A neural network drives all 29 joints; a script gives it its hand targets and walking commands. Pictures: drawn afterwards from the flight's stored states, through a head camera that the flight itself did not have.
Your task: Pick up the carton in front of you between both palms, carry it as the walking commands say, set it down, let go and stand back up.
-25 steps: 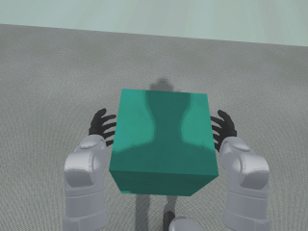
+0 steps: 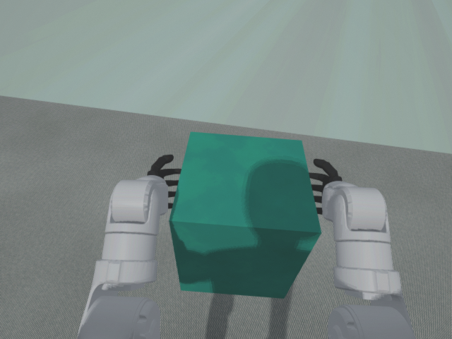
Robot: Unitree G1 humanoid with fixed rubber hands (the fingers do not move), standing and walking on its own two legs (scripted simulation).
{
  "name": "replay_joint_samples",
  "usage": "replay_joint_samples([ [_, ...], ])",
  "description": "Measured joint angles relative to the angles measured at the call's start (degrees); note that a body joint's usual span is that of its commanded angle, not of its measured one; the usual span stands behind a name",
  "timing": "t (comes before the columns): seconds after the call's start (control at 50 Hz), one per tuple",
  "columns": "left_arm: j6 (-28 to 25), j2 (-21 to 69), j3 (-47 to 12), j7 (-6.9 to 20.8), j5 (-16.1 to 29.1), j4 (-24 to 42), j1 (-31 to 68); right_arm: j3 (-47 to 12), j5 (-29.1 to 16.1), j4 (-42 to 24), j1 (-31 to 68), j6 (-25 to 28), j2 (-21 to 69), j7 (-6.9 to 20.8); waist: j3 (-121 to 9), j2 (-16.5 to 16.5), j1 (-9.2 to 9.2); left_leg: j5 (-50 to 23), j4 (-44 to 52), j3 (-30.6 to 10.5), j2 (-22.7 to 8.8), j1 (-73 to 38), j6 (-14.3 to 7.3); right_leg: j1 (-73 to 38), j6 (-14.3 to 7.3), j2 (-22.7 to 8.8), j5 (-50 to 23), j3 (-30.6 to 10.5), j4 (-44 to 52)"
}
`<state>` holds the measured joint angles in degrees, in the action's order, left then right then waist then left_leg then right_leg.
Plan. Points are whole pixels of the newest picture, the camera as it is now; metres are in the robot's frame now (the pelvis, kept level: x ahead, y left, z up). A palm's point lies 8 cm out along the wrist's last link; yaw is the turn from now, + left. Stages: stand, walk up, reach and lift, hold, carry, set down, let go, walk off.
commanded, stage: carry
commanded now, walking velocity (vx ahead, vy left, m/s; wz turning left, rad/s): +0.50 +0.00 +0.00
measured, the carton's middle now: (239, 218) +0.36 +0.01 +0.04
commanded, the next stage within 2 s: none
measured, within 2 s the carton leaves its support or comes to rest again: neither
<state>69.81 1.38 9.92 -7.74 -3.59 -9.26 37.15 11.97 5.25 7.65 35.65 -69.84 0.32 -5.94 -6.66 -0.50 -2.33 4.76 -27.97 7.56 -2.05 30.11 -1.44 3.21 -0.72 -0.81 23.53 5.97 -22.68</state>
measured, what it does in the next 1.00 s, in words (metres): walks ahead: left foot, then right foot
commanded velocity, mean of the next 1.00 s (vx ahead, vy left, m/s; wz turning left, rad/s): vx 0.08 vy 0.00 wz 0.00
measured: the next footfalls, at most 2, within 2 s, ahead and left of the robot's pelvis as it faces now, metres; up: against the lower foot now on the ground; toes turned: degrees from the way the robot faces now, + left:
left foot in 0.02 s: +0.18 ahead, +0.10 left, +0.00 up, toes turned +7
right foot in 0.44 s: +0.41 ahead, -0.09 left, +0.00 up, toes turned +15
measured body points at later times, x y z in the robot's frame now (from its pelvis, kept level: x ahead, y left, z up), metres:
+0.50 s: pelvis +0.29 +0.00 +0.00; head +0.28 -0.01 +0.45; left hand +0.58 +0.14 +0.09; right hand +0.57 -0.16 +0.08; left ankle +0.16 +0.10 -0.71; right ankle +0.38 -0.08 -0.73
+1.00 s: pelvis +0.38 +0.01 +0.00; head +0.34 +0.01 +0.45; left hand +0.65 +0.17 +0.08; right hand +0.65 -0.13 +0.08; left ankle +0.29 +0.12 -0.73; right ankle +0.38 -0.08 -0.73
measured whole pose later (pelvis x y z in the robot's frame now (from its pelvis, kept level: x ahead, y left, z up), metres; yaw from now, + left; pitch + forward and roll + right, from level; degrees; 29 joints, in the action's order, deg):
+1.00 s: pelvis +0.38 +0.01 +0.00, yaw +1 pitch +3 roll +0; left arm 70.1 7.8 6.3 -5.1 -7.9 14.2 10.5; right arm 6.1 8.3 -14.3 10.3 -71.2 7.8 -5.1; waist -9.6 0.2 -0.2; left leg 23.9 -30.7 7.1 -2.5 9.8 0.2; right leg 19.1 -1.5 -2.8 17.5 10.1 -33.4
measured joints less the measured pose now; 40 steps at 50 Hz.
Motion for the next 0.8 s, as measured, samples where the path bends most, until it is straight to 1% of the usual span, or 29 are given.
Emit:
replay_joint_samples([
  [0.02, 0.4, -0.1, 0.2, 0.1, -0.1, 0.5, -0.3, -0.2, 0.1, 0.3, 0.3, -0.1, 0.2, 0.0, -0.1, 0.2, 0.31, -0.7, 2.2, 0.9, 0.3, -2.4, -0.5, 0.2, 0.5, -0.4, 2.5, 0.0, -3.7],
  [0.04, 0.4, -0.6, 0.3, 0.3, -0.1, 1.0, -0.8, -0.4, 0.3, 0.5, 0.1, 0.5, 0.9, -0.3, 0.0, -0.9, 1.11, -1.0, 0.7, 1.8, 1.1, -2.6, -1.4, 2.1, 0.9, -2.0, 3.4, 0.0, -10.0],
  [0.06, 0.3, -0.8, 0.6, 0.6, -0.1, 1.5, -1.5, -0.7, 0.8, 0.5, -0.4, 1.0, 1.7, -0.6, 0.4, -1.6, 1.82, 0.8, -1.6, 2.3, 1.6, -2.5, -2.2, 5.4, 1.2, -2.3, 3.0, -1.5, -18.5],
  [0.08, 0.3, -0.8, 0.9, 0.8, -0.1, 2.1, -2.5, -0.8, 1.2, 0.2, -1.3, 1.1, 2.5, -0.7, 0.9, -1.5, 2.22, 2.8, -2.7, 2.5, 1.5, -3.0, -2.8, 9.2, 1.2, -1.7, 3.3, -3.1, -27.0],
  [0.1, 0.5, -0.4, 1.2, 1.0, -0.3, 3.0, -3.8, -0.9, 1.4, -0.7, -2.7, 1.0, 3.2, -0.9, 1.5, -1.1, 2.45, 4.3, -2.4, 2.6, 1.4, -4.1, -3.1, 12.8, 1.0, -1.0, 3.3, -3.9, -33.9],
  [0.12, 0.8, 0.2, 1.3, 1.0, -0.5, 4.1, -5.2, -0.9, 1.5, -2.2, -4.4, 0.7, 3.8, -1.0, 2.0, -0.7, 2.58, 4.9, -1.2, 2.5, 1.2, -5.5, -3.0, 16.1, 0.7, -0.6, 2.5, -3.9, -38.3],
  [0.14, 1.1, 1.1, 1.4, 1.1, -0.9, 5.5, -6.6, -0.8, 1.5, -4.1, -6.4, 0.4, 4.3, -1.0, 2.6, -0.4, 2.66, 4.7, 0.5, 2.4, 1.0, -7.2, -2.3, 18.9, 0.7, -0.6, 1.1, -3.6, -40.0],
  [0.16, 1.2, 2.0, 1.5, 1.1, -1.3, 7.3, -8.1, -0.7, 1.4, -6.4, -8.4, 0.2, 4.9, -1.1, 3.2, -0.1, 2.75, 4.8, 2.3, 2.3, 1.0, -8.8, -2.3, 21.3, 0.7, -0.8, -0.4, -3.1, -39.6],
  [0.2, 0.8, 3.9, 1.4, 1.2, -1.9, 11.8, -11.2, -0.3, 1.3, -11.5, -12.2, 0.3, 6.2, -1.0, 4.4, 0.4, 3.05, 5.1, 5.7, 2.0, 0.8, -12.0, -2.6, 25.2, 1.2, -1.3, -2.3, -2.4, -35.7],
  [0.26, -0.9, 7.0, 0.8, 1.3, -2.8, 19.6, -16.2, 0.3, 1.3, -19.5, -17.3, 1.4, 8.3, -0.6, 5.6, 0.8, 3.36, 6.1, 9.2, 1.4, 0.4, -16.2, -2.3, 28.8, 1.9, -1.9, -4.5, -1.6, -27.0],
  [0.3, -2.1, 8.5, -0.2, 1.4, -3.3, 24.7, -19.5, -0.4, 1.3, -23.9, -20.1, 2.2, 8.9, -0.1, 5.9, 0.8, 3.25, 7.4, 10.4, 1.2, 0.2, -18.9, -1.7, 29.9, 2.1, -1.8, -8.0, -0.8, -20.8],
  [0.32, -2.3, 8.1, -1.4, 1.6, -3.3, 26.4, -20.8, -1.3, 0.7, -25.4, -21.0, 2.2, 8.6, 1.0, 6.0, 0.7, 3.16, 8.3, 10.7, 1.2, 0.1, -20.4, -1.3, 30.0, 2.1, -1.7, -10.3, -0.4, -17.9],
  [0.38, -2.2, 7.0, -3.5, 1.7, -3.2, 29.9, -24.0, -3.6, 0.8, -27.8, -22.7, 1.9, 8.0, 1.2, 4.8, 0.5, 2.8, 12.1, 10.0, 1.4, 0.0, -24.3, -0.2, 28.1, 2.1, -0.6, -18.3, 2.1, -8.8],
  [0.42, -1.5, 6.7, -4.2, 1.8, -3.3, 30.8, -25.2, -4.6, 1.3, -28.4, -23.8, 1.2, 7.8, 1.4, 3.6, 0.2, 2.72, 16.3, 5.9, 1.6, 0.0, -26.0, 0.8, 23.8, 2.1, 0.1, -26.7, 4.5, -0.8],
  [0.44, -1.2, 6.7, -4.4, 1.9, -3.4, 30.5, -25.5, -4.8, 1.5, -28.4, -24.3, 0.9, 7.7, 1.4, 2.7, 0.1, 2.75, 18.8, 2.3, 1.7, -0.1, -26.0, 1.5, 21.5, 0.4, 0.1, -28.2, 5.2, 1.0],
  [0.46, -1.2, 6.7, -4.7, 2.0, -3.6, 29.6, -25.5, -4.6, 1.7, -27.9, -24.3, 0.6, 7.6, 1.5, 2.0, 1.3, 2.51, 19.5, -2.5, 1.4, -1.2, -24.8, 2.2, 20.6, -1.9, 0.7, -24.4, 5.8, 0.1],
  [0.48, -1.2, 6.7, -4.7, 2.1, -3.8, 28.2, -25.2, -4.1, 1.8, -27.1, -24.2, 0.2, 7.6, 1.5, 1.7, 2.3, 2.26, 20.9, -7.6, 0.1, -1.7, -22.9, 2.9, 20.3, -3.4, 1.2, -20.8, 6.1, -1.4],
  [0.5, -1.1, 6.8, -4.6, 2.3, -3.9, 26.9, -24.9, -3.9, 2.0, -26.4, -24.3, -0.1, 7.6, 1.5, 1.6, 2.9, 2.08, 23.2, -11.4, -1.4, -1.6, -20.8, 3.4, 19.8, -4.2, 1.3, -18.5, 6.3, -2.1],
  [0.52, -1.0, 6.8, -4.4, 2.4, -4.0, 25.7, -24.8, -3.9, 2.2, -25.8, -24.5, -0.5, 7.6, 1.4, 1.5, 3.1, 1.98, 25.1, -12.8, -2.5, -1.2, -19.3, 3.6, 19.0, -4.3, 1.2, -17.4, 6.3, -2.0],
  [0.54, -0.8, 6.8, -4.4, 2.4, -4.1, 24.9, -25.0, -4.2, 2.4, -25.2, -24.7, -0.8, 7.5, 1.2, 1.5, 2.9, 1.91, 26.4, -11.8, -2.9, -0.8, -18.2, 3.5, 18.1, -3.0, 0.8, -17.9, 6.2, -1.5],
  [0.56, -0.6, 6.7, -4.3, 2.4, -4.1, 24.4, -25.3, -4.4, 2.6, -24.7, -24.9, -1.1, 7.5, 1.1, 1.5, 2.7, 1.86, 26.3, -8.9, -2.9, -0.7, -17.7, 3.5, 17.2, -2.9, 0.6, -17.5, 6.1, -1.0],
  [0.58, -0.5, 6.7, -4.2, 2.5, -4.0, 24.1, -25.6, -4.7, 2.7, -24.3, -25.1, -1.3, 7.5, 1.1, 1.5, 2.5, 1.81, 24.0, -5.2, -2.7, -0.8, -17.5, 3.4, 16.4, -3.1, 0.4, -16.9, 6.0, -0.7],
  [0.6, -0.5, 6.6, -4.1, 2.5, -3.9, 24.0, -25.9, -4.9, 2.8, -24.0, -25.2, -1.4, 7.5, 1.1, 1.5, 2.4, 1.71, 19.4, -2.0, -2.4, -1.0, -17.6, 3.3, 15.6, -3.3, 0.4, -16.2, 5.9, -0.7],
  [0.62, -0.5, 6.5, -4.1, 2.5, -3.9, 24.1, -26.4, -5.2, 2.9, -23.8, -25.4, -1.5, 7.5, 1.0, 1.3, 2.4, 1.61, 14.6, -0.3, -2.1, -1.4, -18.2, 3.2, 14.8, -3.3, 0.4, -15.5, 5.7, -0.8],
  [0.64, -0.5, 6.4, -4.2, 2.5, -3.8, 24.2, -26.9, -5.5, 3.0, -23.8, -25.6, -1.5, 7.5, 1.0, 0.8, 2.5, 1.64, 12.1, 0.8, -1.8, -1.7, -19.1, 3.0, 14.2, -3.2, 0.5, -14.7, 5.7, -1.1],
  [0.74, -0.3, 6.4, -3.6, 2.6, -3.7, 24.7, -26.7, -6.0, 3.2, -23.8, -25.1, -1.6, 7.5, 0.9, -2.1, 1.9, 1.84, 15.8, 0.8, -1.3, -1.5, -21.0, 2.4, 13.8, -2.2, -0.2, -11.0, 5.5, -4.2],
  [0.8, -0.3, 6.5, -3.2, 2.7, -4.1, 23.8, -26.1, -5.7, 3.3, -22.6, -24.6, -1.3, 7.6, 1.0, -3.5, 1.3, 2.01, 17.0, -0.3, -1.2, -1.2, -20.8, 2.4, 14.6, -1.7, -0.8, -9.1, 5.2, -6.7],
])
